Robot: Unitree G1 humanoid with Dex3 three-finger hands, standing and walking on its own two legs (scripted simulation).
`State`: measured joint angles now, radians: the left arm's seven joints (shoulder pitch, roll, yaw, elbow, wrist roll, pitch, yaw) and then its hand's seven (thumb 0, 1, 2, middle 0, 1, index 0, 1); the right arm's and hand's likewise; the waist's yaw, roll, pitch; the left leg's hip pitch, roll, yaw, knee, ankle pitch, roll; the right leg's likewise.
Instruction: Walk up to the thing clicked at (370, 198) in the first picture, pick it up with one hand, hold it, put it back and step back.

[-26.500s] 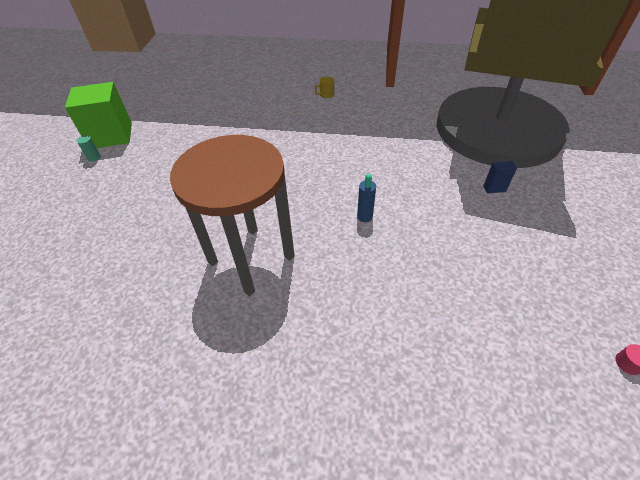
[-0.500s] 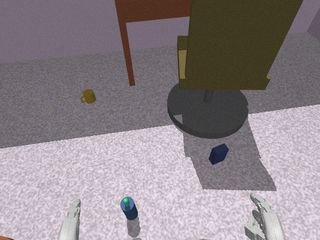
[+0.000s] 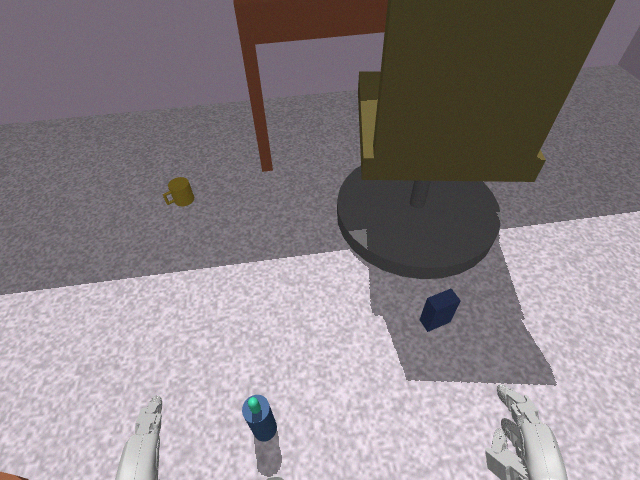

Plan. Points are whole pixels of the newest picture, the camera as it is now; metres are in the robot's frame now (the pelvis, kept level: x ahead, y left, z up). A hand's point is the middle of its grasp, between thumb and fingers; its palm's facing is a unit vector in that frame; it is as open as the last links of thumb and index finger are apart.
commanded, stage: home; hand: left
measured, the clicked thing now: (259, 415) +0.38 +0.19 -0.60
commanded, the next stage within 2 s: stand in 0.44 s
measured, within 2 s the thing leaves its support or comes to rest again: neither
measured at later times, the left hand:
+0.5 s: hand (191, 470) +0.17 +0.18 -0.06, palm faces +0.10 -0.95 -0.28, open 17.4 cm
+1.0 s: hand out of the picture +0.14 +0.21 -0.10, palm faces -0.02 -0.94 -0.33, open 9.1 cm
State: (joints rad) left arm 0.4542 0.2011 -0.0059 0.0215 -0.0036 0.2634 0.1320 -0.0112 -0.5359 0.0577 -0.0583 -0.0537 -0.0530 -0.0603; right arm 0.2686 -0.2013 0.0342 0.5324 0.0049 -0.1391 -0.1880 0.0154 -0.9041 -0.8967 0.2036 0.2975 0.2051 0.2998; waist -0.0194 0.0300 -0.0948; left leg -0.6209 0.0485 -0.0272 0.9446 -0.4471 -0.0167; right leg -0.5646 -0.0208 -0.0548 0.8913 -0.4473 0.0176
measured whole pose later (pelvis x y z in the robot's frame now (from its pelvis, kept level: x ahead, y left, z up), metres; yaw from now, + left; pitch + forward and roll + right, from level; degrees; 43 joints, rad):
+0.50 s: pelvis +0.00 +0.00 +0.00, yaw +0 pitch +7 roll -2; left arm 0.45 0.20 -0.01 0.03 0.00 0.26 0.13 -0.01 -0.53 0.06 -0.06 -0.06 -0.05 -0.06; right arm 0.27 -0.20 0.03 0.53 0.00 -0.14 -0.18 0.02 -0.90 -0.90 0.20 0.30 0.20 0.30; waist -0.02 0.03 -0.09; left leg -0.61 0.05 -0.02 0.94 -0.44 -0.02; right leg -0.56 -0.02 -0.05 0.89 -0.44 0.02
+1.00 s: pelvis +0.00 +0.00 +0.01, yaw +0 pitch +1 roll +0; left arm 0.25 0.30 0.00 0.57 0.05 0.04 0.02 0.00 0.59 0.83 -0.21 -0.29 -0.20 -0.30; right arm 0.18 -0.28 -0.01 0.79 -0.06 -0.03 -0.03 0.01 -0.91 -0.89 0.21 0.30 0.21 0.30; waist 0.01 -0.02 0.00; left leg -0.45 0.02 0.00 0.83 -0.40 -0.01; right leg -0.42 -0.05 -0.04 0.83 -0.43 0.01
